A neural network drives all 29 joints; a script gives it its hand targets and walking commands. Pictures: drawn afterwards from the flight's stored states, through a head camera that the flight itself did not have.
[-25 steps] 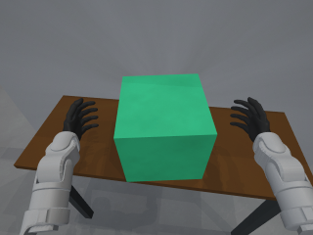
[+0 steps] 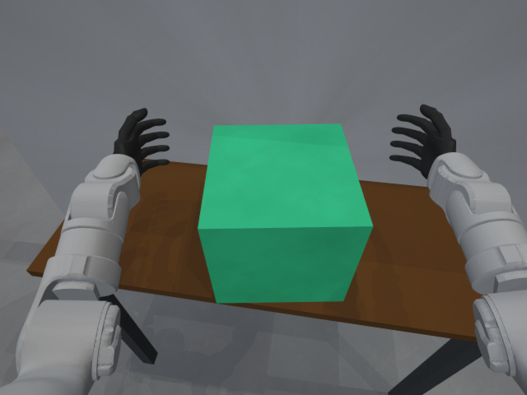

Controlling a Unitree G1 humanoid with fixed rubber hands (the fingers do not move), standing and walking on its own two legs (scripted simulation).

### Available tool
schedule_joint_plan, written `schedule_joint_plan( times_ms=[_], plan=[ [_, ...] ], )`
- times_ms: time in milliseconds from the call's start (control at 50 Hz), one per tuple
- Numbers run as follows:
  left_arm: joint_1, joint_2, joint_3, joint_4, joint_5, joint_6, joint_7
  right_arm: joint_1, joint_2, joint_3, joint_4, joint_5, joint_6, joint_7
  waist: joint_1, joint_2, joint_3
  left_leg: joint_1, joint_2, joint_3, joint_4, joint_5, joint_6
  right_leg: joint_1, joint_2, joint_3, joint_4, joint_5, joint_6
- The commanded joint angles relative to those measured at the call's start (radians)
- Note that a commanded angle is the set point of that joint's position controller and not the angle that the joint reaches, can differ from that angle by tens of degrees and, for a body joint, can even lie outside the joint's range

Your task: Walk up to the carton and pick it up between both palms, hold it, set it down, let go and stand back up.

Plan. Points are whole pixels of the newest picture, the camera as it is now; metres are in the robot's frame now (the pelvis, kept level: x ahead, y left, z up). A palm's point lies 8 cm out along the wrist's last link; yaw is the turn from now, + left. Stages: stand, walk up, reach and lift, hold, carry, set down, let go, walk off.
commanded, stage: reach and lift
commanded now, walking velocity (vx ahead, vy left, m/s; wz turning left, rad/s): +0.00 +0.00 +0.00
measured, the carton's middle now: (278, 213) +0.45 +0.00 +0.02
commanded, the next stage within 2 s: none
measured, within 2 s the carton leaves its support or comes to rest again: neither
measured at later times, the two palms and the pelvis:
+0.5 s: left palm (144, 181) +0.44 +0.22 +0.12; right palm (413, 173) +0.44 -0.21 +0.13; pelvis +0.00 +0.00 +0.00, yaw +0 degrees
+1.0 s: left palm (168, 198) +0.44 +0.19 +0.08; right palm (411, 194) +0.43 -0.21 +0.09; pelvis -0.02 +0.00 -0.02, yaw +0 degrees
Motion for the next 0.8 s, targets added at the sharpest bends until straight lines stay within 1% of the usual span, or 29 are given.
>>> schedule_joint_plan(
  times_ms=[0, 120, 200, 260, 320, 360, 400, 440, 500, 560, 600, 640, 700, 740, 780],
  plan=[
    [-0.558, 0.168, 0.004, -0.082, -0.018, -0.064, 0.005, -0.539, -0.189, -0.047, -0.064, 0.003, -0.055, 0.007, -0.009, 0.025, -0.511, 0.297, -0.047, -0.043, 0.057, 0.341, 0.001, 0.077, 0.034, -0.005, 0.021, 0.388, 0.045],
    [-0.658, 0.171, -0.034, 0.036, -0.041, -0.087, 0.013, -0.634, -0.193, -0.032, 0.036, 0.002, -0.057, 0.015, -0.01, 0.032, -0.542, 0.293, -0.042, -0.047, 0.069, 0.344, -0.01, 0.039, 0.036, -0.013, 0.024, 0.384, 0.039],
    [-0.64, 0.157, -0.04, 0.138, -0.028, -0.118, 0.003, -0.626, -0.17, 0.002, 0.126, 0.004, -0.067, 0.017, -0.005, 0.025, -0.527, 0.273, -0.043, -0.044, 0.071, 0.362, -0.012, 0.053, 0.035, -0.007, 0.026, 0.401, 0.041],
    [-0.593, 0.144, -0.038, 0.206, -0.007, -0.164, -0.012, -0.586, -0.143, 0.026, 0.17, 0.004, -0.093, 0.014, 0.002, 0.017, -0.507, 0.241, -0.047, -0.038, 0.067, 0.382, -0.014, 0.085, 0.031, 0.001, 0.03, 0.417, 0.045],
    [-0.532, 0.121, -0.035, 0.263, 0.018, -0.242, -0.026, -0.525, -0.104, 0.04, 0.188, -0.005, -0.145, 0.012, 0.012, 0.013, -0.49, 0.212, -0.049, -0.032, 0.064, 0.4, -0.016, 0.11, 0.027, 0.005, 0.037, 0.419, 0.046],
    [-0.501, 0.101, -0.033, 0.287, 0.034, -0.316, -0.031, -0.487, -0.078, 0.044, 0.186, -0.014, -0.198, 0.011, 0.021, 0.016, -0.49, 0.201, -0.049, -0.029, 0.068, 0.413, -0.018, 0.111, 0.026, 0.003, 0.041, 0.41, 0.044],
    [-0.511, 0.091, -0.034, 0.287, 0.037, -0.399, -0.027, -0.48, -0.063, 0.035, 0.163, -0.027, -0.26, 0.009, 0.028, 0.027, -0.518, 0.201, -0.047, -0.027, 0.081, 0.428, -0.026, 0.087, 0.026, -0.004, 0.048, 0.4, 0.043],
    [-0.557, 0.089, -0.038, 0.269, 0.027, -0.473, -0.016, -0.5, -0.065, 0.017, 0.133, -0.042, -0.316, 0.007, 0.03, 0.047, -0.571, 0.211, -0.045, -0.025, 0.103, 0.439, -0.04, 0.041, 0.028, -0.013, 0.057, 0.389, 0.04],
    [-0.629, 0.082, -0.053, 0.254, -0.002, -0.551, 0.005, -0.542, -0.078, -0.02, 0.107, -0.075, -0.374, 0.006, 0.015, 0.07, -0.67, 0.218, -0.039, -0.023, 0.136, 0.421, -0.057, -0.038, 0.03, -0.026, 0.075, 0.376, 0.036],
    [-0.67, 0.067, -0.077, 0.291, -0.036, -0.605, 0.019, -0.57, -0.082, -0.05, 0.125, -0.113, -0.409, 0.002, -0.011, 0.067, -0.761, 0.201, -0.034, -0.025, 0.167, 0.385, -0.062, -0.095, 0.027, -0.031, 0.1, 0.379, 0.033],
    [-0.671, 0.057, -0.089, 0.354, -0.049, -0.635, 0.019, -0.575, -0.075, -0.055, 0.164, -0.134, -0.425, -0.003, -0.025, 0.048, -0.793, 0.171, -0.032, -0.026, 0.185, 0.368, -0.059, -0.107, 0.023, -0.029, 0.121, 0.393, 0.033],
    [-0.654, 0.052, -0.095, 0.441, -0.051, -0.663, 0.013, -0.573, -0.063, -0.046, 0.225, -0.142, -0.439, -0.009, -0.032, 0.021, -0.789, 0.121, -0.032, -0.027, 0.196, 0.354, -0.053, -0.097, 0.017, -0.022, 0.14, 0.407, 0.036],
    [-0.624, 0.054, -0.106, 0.585, -0.044, -0.699, -0.003, -0.562, -0.049, -0.019, 0.33, -0.128, -0.46, -0.018, -0.038, -0.013, -0.735, 0.022, -0.037, -0.025, 0.196, 0.326, -0.041, -0.07, 0.004, -0.011, 0.164, 0.416, 0.044],
    [-0.626, 0.055, -0.121, 0.651, -0.045, -0.721, -0.01, -0.563, -0.044, -0.003, 0.373, -0.105, -0.475, -0.022, -0.04, -0.015, -0.705, -0.027, -0.04, -0.024, 0.191, 0.31, -0.039, -0.07, -0.001, -0.008, 0.173, 0.407, 0.047],
    [-0.649, 0.051, -0.137, 0.676, -0.052, -0.738, -0.008, -0.572, -0.042, 0.014, 0.385, -0.076, -0.488, -0.018, -0.033, 0.005, -0.7, -0.03, -0.039, -0.025, 0.194, 0.308, -0.042, -0.101, -0.001, -0.013, 0.176, 0.377, 0.046]
  ],
)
